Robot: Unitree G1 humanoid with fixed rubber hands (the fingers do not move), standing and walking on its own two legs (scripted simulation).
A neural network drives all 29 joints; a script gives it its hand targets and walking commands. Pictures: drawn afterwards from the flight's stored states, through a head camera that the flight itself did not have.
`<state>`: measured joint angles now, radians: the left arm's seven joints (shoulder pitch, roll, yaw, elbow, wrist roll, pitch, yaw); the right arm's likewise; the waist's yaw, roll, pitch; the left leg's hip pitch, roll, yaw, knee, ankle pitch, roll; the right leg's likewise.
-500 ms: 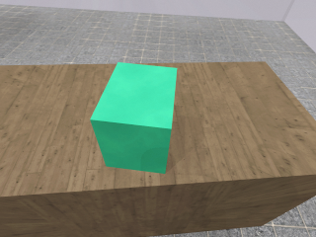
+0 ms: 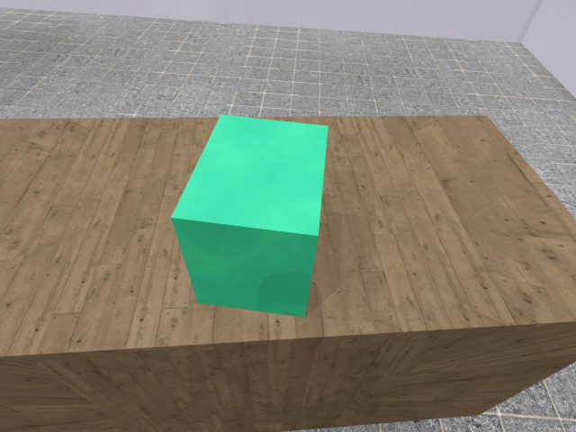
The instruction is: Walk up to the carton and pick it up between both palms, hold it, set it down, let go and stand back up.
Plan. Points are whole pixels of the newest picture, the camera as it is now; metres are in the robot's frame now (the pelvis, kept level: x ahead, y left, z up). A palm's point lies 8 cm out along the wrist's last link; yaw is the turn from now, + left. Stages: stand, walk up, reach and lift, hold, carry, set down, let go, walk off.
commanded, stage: stand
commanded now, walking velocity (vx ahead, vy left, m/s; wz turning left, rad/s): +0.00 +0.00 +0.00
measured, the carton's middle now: (262, 215) +0.45 +0.04 +0.04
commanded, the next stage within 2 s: none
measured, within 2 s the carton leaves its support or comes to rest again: neither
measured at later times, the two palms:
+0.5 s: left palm out of the picture +0.01 +0.25 -0.13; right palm out of the picture +0.01 -0.25 -0.13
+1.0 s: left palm out of the picture +0.01 +0.24 -0.13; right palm out of the picture +0.01 -0.25 -0.13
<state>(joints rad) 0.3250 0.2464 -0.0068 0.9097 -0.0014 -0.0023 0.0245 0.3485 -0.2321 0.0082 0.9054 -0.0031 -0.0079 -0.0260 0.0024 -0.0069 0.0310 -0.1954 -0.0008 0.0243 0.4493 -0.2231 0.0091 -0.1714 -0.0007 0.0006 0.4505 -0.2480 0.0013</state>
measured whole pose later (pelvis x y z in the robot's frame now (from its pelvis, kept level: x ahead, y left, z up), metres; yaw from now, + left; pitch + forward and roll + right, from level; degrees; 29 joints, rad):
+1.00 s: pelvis +0.00 +0.00 +0.00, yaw +1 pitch -2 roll +0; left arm 0.33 0.22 -0.01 0.98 0.00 -0.01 0.04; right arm 0.35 -0.21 0.00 0.97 0.00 -0.01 -0.04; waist 0.00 0.00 0.03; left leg -0.18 0.00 0.01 0.43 -0.22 0.00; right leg -0.16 0.00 -0.01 0.43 -0.25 0.00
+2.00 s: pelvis +0.01 +0.00 +0.00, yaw +1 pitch -1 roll +0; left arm 0.34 0.19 -0.02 1.04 0.00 -0.01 0.04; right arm 0.34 -0.19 0.01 1.04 0.00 -0.01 -0.04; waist 0.00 0.00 0.03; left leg -0.18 0.00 0.00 0.42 -0.21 0.00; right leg -0.15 0.00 -0.02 0.41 -0.24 0.00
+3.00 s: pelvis +0.01 +0.00 +0.00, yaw +1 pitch -1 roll +0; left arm 0.34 0.18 -0.02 1.06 0.00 -0.01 0.05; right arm 0.33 -0.17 0.02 1.06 0.00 -0.01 -0.05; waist 0.00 0.00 0.03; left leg -0.18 0.00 0.00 0.41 -0.21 0.00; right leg -0.15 0.00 -0.02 0.41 -0.24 0.00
